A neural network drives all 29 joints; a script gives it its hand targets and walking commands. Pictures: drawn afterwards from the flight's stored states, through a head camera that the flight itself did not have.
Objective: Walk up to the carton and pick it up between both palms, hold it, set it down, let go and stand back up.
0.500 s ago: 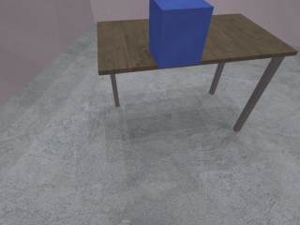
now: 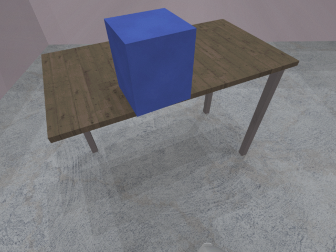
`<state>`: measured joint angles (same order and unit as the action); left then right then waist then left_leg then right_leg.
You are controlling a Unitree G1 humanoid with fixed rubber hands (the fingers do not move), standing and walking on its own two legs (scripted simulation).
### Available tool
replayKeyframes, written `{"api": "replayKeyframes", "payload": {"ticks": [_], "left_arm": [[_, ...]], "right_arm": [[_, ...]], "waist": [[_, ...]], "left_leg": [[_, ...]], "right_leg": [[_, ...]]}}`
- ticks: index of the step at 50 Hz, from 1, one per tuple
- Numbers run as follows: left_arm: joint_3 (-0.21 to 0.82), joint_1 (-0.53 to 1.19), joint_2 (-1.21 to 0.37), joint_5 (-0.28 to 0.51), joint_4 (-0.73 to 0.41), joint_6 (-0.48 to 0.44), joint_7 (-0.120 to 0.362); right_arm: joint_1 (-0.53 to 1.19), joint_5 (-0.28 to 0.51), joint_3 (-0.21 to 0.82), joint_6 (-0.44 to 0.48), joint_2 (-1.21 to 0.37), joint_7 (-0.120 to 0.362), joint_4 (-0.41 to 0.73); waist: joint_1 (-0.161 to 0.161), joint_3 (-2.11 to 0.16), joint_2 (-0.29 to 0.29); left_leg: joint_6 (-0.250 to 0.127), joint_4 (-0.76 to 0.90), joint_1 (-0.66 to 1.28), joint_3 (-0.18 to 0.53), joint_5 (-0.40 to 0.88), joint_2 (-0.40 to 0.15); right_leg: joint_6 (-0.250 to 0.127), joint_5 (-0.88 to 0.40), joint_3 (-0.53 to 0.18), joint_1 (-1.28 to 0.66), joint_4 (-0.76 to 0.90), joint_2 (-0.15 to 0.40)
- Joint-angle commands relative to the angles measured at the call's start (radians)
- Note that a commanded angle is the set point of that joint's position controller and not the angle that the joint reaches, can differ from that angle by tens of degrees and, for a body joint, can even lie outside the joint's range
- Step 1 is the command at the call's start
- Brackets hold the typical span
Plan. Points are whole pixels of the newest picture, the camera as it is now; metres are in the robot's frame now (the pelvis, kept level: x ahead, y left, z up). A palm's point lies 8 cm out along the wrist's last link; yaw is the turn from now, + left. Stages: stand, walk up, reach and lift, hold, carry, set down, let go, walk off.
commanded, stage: walk up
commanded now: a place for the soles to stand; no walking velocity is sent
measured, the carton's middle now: (151, 62) +0.69 +0.04 +0.12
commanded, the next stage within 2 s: none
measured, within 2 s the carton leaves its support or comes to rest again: neither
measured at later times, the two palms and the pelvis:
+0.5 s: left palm out of the picture +0.13 +0.25 -0.15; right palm (244, 199) +0.30 -0.21 -0.11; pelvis +0.17 +0.02 -0.01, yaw +5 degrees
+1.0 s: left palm (82, 225) +0.26 +0.24 -0.12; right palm (245, 202) +0.29 -0.22 -0.12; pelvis +0.20 +0.01 +0.01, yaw +3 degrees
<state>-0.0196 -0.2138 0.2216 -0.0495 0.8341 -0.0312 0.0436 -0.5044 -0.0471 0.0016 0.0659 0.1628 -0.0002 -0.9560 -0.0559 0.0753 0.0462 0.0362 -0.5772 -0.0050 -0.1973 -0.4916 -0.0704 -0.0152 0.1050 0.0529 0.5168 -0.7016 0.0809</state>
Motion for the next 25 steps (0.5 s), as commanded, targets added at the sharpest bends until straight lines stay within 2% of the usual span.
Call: {"api": "replayKeyframes", "payload": {"ticks": [1, 2, 3, 4, 5, 6, 7, 8, 9, 10, 11, 12, 13, 14, 15, 16, 17, 18, 19, 20, 21, 22, 23, 24, 25], "left_arm": [[-0.052, -0.23, 0.109, -0.018, 0.003, -0.034, -0.022], [-0.072, -0.307, 0.165, -0.023, 0.003, -0.033, -0.03], [-0.09, -0.358, 0.239, -0.01, -0.01, -0.025, -0.044], [-0.107, -0.352, 0.291, 0.036, -0.036, -0.012, -0.059], [-0.103, -0.297, 0.279, 0.057, -0.037, -0.006, -0.073], [-0.088, -0.258, 0.239, 0.062, -0.042, -0.005, -0.079], [-0.077, -0.23, 0.232, 0.049, -0.052, -0.011, -0.082], [-0.071, -0.198, 0.216, 0.038, -0.057, -0.016, -0.082], [-0.059, -0.172, 0.182, 0.039, -0.054, -0.025, -0.073], [-0.055, -0.14, 0.165, 0.033, -0.049, -0.035, -0.067], [-0.05, -0.126, 0.156, 0.027, -0.054, -0.041, -0.064], [-0.043, -0.129, 0.127, 0.029, -0.04, -0.047, -0.062], [-0.047, -0.134, 0.136, 0.023, -0.052, -0.053, -0.063], [-0.04, -0.143, 0.122, 0.018, -0.047, -0.057, -0.064], [-0.046, -0.132, 0.136, 0.013, -0.035, -0.057, -0.062], [-0.04, -0.118, 0.132, 0.018, -0.03, -0.056, -0.061], [-0.032, -0.091, 0.12, 0.011, -0.034, -0.051, -0.061], [-0.023, -0.061, 0.109, 0.014, -0.023, -0.043, -0.061], [-0.017, -0.052, 0.11, 0.008, -0.01, -0.036, -0.057], [-0.014, -0.057, 0.119, 0.009, -0.011, -0.027, -0.055], [-0.015, -0.081, 0.124, 0.013, 0.011, -0.02, -0.047], [0.01, -0.118, 0.098, 0.019, 0.018, -0.013, -0.041], [0.026, -0.158, 0.074, 0.023, 0.029, -0.005, -0.038], [0.044, -0.218, 0.042, 0.038, 0.024, 0.01, -0.04], [0.034, -0.23, 0.064, 0.043, 0.035, 0.04, -0.051]], "right_arm": [[-0.005, -0.01, -0.032, -0.001, 0.186, -0.002, 0.087], [-0.075, -0.002, -0.013, -0.011, 0.149, 0.004, 0.071], [-0.107, 0.009, -0.004, -0.024, 0.119, 0.01, 0.091], [-0.071, 0.028, -0.02, -0.044, 0.183, 0.008, 0.128], [-0.008, 0.017, -0.028, -0.05, 0.204, 0.007, 0.151], [0.06, 0.016, -0.035, -0.044, 0.207, 0.006, 0.163], [0.079, 0.016, -0.034, -0.033, 0.184, 0.014, 0.172], [0.079, 0.015, -0.033, -0.026, 0.171, 0.017, 0.165], [0.067, 0.012, -0.041, -0.022, 0.15, 0.015, 0.162], [0.04, 0.007, -0.038, -0.022, 0.14, 0.016, 0.153], [0.021, 0.005, -0.038, -0.023, 0.136, 0.015, 0.149], [0.03, -0.002, -0.045, -0.025, 0.142, 0.02, 0.141], [0.034, 0.004, -0.047, -0.03, 0.134, 0.023, 0.138], [0.064, -0.001, -0.045, -0.034, 0.126, 0.027, 0.156], [0.104, 0.005, -0.044, -0.035, 0.112, 0.029, 0.178], [0.102, 0.008, -0.042, -0.034, 0.103, 0.032, 0.163], [0.127, 0.009, -0.04, -0.034, 0.102, 0.033, 0.178], [0.131, 0.015, -0.039, -0.028, 0.089, 0.031, 0.17], [0.147, 0.021, -0.037, -0.024, 0.067, 0.029, 0.176], [0.131, 0.024, -0.031, -0.017, 0.07, 0.021, 0.17], [0.097, 0.02, -0.039, -0.004, 0.076, 0.01, 0.153], [0.08, 0.023, -0.049, 0.001, 0.116, 0.0, 0.152], [0.062, 0.018, -0.059, -0.001, 0.15, -0.005, 0.153], [0.1, 0.029, -0.07, -0.01, 0.213, -0.012, 0.185], [0.143, 0.05, -0.068, -0.029, 0.243, -0.018, 0.202]], "waist": [[0.126, 0.001, -0.021], [0.157, -0.1, 0.044], [0.168, -0.166, 0.152], [0.185, -0.169, 0.195], [0.176, -0.086, 0.138], [0.175, -0.01, 0.093], [0.158, 0.015, 0.088], [0.141, 0.035, 0.106], [0.104, 0.094, 0.108], [0.076, 0.05, 0.103], [0.069, 0.026, 0.109], [0.07, -0.006, 0.05], [0.068, 0.006, 0.055], [0.071, 0.005, 0.019], [0.072, -0.001, 0.067], [0.065, -0.007, 0.073], [0.055, 0.008, 0.048], [0.043, 0.017, 0.084], [0.034, 0.006, 0.091], [0.024, -0.043, 0.045], [0.01, -0.077, -0.001], [0.011, -0.118, -0.085], [0.009, -0.142, -0.158], [0.031, -0.189, -0.239], [0.043, -0.13, -0.26]], "left_leg": [[-0.161, -0.084, -0.346, 0.107, 0.36, -0.149], [-0.129, -0.3, -0.403, 0.054, 0.285, -0.09], [-0.09, -0.55, -0.5, 0.025, 0.006, 0.02], [-0.051, -0.722, -0.619, 0.114, -0.147, 0.077], [-0.05, -0.801, -0.67, 0.19, -0.123, 0.036], [-0.061, -0.808, -0.679, 0.225, -0.069, 0.002], [-0.067, -0.792, -0.68, 0.237, -0.046, -0.014], [-0.061, -0.713, -0.634, 0.242, -0.032, -0.029], [-0.06, -0.692, -0.599, 0.242, -0.025, -0.033], [-0.05, -0.668, -0.541, 0.25, -0.004, -0.038], [-0.045, -0.647, -0.539, 0.246, -0.004, -0.034], [-0.033, -0.584, -0.525, 0.239, 0.013, -0.042], [-0.026, -0.581, -0.537, 0.221, 0.037, -0.037], [-0.023, -0.525, -0.551, 0.234, 0.054, -0.047], [-0.023, -0.435, -0.537, 0.226, 0.088, -0.058], [-0.02, -0.366, -0.476, 0.207, 0.162, -0.058], [-0.024, -0.297, -0.425, 0.211, 0.188, -0.051], [-0.028, -0.236, -0.356, 0.179, 0.268, -0.034], [-0.025, -0.15, -0.321, 0.151, 0.348, -0.004], [-0.032, -0.081, -0.248, 0.111, 0.44, 0.018], [-0.045, 0.007, -0.134, 0.109, 0.563, 0.035], [-0.049, 0.02, -0.029, 0.153, 0.638, 0.031], [-0.067, 0.01, 0.032, 0.238, 0.678, -0.044], [-0.143, 0.113, -0.04, 0.488, 0.585, -0.24], [-0.252, 0.237, -0.203, 0.649, 0.341, -0.338]], "right_leg": [[-0.045, 0.02, 0.036, -0.423, 0.051, -0.072], [-0.076, 0.153, -0.119, -0.563, 0.062, 0.009], [-0.152, 0.407, -0.495, -0.608, 0.227, 0.221], [-0.276, 0.593, -0.87, -0.623, 0.433, 0.362], [-0.305, 0.735, -0.927, -0.54, 0.527, 0.394], [-0.264, 0.668, -0.802, -0.458, 0.529, 0.352], [-0.234, 0.524, -0.675, -0.417, 0.495, 0.324], [-0.223, 0.395, -0.54, -0.361, 0.467, 0.29], [-0.224, 0.26, -0.454, -0.251, 0.459, 0.27], [-0.227, 0.222, -0.411, -0.233, 0.459, 0.265], [-0.236, 0.216, -0.369, -0.266, 0.448, 0.276], [-0.233, 0.211, -0.327, -0.272, 0.446, 0.252], [-0.253, 0.21, -0.313, -0.253, 0.456, 0.274], [-0.251, 0.219, -0.287, -0.269, 0.462, 0.266], [-0.243, 0.269, -0.267, -0.256, 0.458, 0.266], [-0.226, 0.284, -0.197, -0.199, 0.452, 0.226], [-0.212, 0.257, -0.166, -0.151, 0.427, 0.21], [-0.187, 0.165, -0.086, -0.129, 0.391, 0.165], [-0.179, -0.016, -0.045, -0.143, 0.308, 0.143], [-0.163, -0.134, -0.003, -0.157, 0.21, 0.127], [-0.132, -0.159, 0.004, -0.128, 0.094, 0.117], [-0.093, -0.107, 0.012, -0.065, 0.024, 0.102], [-0.051, 0.07, 0.047, -0.039, -0.041, 0.061], [-0.006, 0.354, 0.067, -0.054, -0.144, -0.011], [0.008, 0.625, 0.007, -0.103, -0.212, -0.038]]}}
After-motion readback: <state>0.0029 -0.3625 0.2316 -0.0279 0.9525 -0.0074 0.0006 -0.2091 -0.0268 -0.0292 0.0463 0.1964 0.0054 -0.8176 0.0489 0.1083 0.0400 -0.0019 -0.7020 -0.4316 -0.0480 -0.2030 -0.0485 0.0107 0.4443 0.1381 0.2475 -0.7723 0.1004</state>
